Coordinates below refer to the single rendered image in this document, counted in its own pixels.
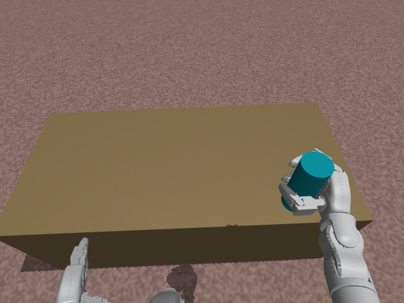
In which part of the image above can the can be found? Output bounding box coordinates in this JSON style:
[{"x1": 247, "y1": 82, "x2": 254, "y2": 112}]
[{"x1": 281, "y1": 151, "x2": 335, "y2": 212}]

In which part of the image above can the left robot hand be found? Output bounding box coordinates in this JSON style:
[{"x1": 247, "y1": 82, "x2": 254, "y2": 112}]
[{"x1": 56, "y1": 237, "x2": 111, "y2": 303}]

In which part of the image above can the right robot arm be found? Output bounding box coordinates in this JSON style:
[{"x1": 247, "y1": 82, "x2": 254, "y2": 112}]
[{"x1": 318, "y1": 212, "x2": 380, "y2": 303}]

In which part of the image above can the right robot hand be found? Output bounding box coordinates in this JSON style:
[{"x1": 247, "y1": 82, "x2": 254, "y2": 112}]
[{"x1": 278, "y1": 148, "x2": 351, "y2": 218}]

